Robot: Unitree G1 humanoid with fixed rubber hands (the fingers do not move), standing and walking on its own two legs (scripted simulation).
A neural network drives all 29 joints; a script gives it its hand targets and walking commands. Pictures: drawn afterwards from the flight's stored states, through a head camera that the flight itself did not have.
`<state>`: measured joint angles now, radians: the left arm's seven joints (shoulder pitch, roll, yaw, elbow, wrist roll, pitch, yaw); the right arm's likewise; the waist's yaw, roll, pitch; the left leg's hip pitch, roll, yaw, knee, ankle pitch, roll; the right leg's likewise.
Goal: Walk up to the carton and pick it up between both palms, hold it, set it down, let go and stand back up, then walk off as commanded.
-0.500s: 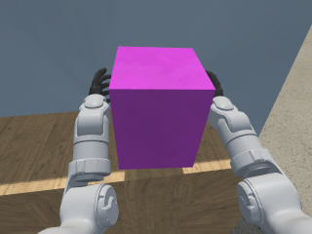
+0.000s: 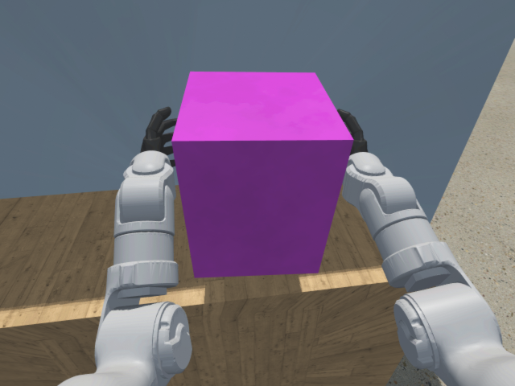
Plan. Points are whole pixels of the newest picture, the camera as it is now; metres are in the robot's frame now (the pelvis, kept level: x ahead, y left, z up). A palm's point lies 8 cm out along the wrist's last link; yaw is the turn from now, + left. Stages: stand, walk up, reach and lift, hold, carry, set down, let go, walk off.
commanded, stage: reach and lift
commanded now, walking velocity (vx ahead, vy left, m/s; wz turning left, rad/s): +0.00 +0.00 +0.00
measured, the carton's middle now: (255, 174) +0.39 +0.00 +0.19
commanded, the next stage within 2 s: hold in 0.16 s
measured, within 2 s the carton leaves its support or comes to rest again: neither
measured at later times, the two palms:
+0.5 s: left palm (149, 152) +0.36 +0.15 +0.26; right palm (355, 149) +0.36 -0.15 +0.25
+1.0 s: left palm (152, 150) +0.37 +0.14 +0.26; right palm (356, 142) +0.37 -0.15 +0.26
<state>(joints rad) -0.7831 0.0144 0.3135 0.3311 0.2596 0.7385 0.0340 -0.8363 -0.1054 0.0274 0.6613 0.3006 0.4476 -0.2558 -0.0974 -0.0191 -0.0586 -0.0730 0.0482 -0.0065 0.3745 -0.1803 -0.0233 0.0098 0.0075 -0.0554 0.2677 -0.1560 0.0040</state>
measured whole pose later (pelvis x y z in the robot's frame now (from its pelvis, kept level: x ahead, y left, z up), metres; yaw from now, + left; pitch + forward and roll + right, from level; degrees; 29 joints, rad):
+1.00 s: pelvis +0.00 +0.00 +0.00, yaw +0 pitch -6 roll -1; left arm -0.84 0.04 0.31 0.39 0.24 0.80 0.04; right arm -0.93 -0.13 0.03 0.72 0.35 0.54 -0.27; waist -0.09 -0.02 -0.12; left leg -0.10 0.04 -0.03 0.38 -0.18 -0.03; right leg -0.02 0.02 -0.03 0.28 -0.16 0.00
